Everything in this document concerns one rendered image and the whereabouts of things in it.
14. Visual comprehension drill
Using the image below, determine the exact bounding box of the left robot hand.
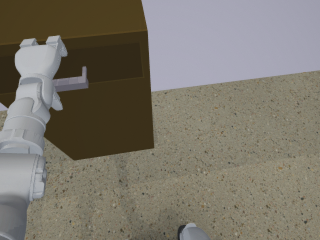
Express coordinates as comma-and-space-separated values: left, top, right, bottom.
15, 35, 68, 111

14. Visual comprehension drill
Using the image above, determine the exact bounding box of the cabinet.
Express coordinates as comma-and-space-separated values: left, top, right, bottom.
0, 0, 154, 161

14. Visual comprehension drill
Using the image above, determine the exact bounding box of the right robot thigh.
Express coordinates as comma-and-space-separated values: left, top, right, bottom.
179, 227, 211, 240

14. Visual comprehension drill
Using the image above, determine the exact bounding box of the handle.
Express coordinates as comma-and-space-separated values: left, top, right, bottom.
52, 66, 89, 92

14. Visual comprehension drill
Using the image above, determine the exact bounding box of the robot right shin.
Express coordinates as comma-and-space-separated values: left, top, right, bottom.
183, 223, 196, 231

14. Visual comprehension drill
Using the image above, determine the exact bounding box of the robot left upper arm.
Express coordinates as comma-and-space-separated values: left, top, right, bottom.
0, 153, 47, 240

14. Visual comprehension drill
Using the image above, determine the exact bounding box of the drawer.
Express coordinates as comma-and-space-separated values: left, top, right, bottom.
0, 41, 143, 94

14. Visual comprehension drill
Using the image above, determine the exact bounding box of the robot left forearm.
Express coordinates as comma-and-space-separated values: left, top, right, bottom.
0, 73, 54, 157

